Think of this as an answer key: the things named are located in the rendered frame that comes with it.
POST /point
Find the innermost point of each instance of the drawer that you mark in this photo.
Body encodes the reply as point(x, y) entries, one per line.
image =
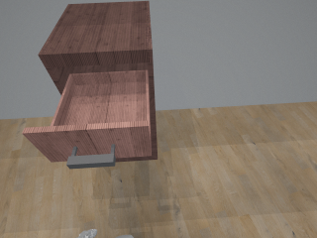
point(97, 110)

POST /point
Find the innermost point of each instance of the cabinet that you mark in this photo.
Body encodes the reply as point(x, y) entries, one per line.
point(103, 37)

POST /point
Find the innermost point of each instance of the handle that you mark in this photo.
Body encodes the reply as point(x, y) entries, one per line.
point(91, 161)

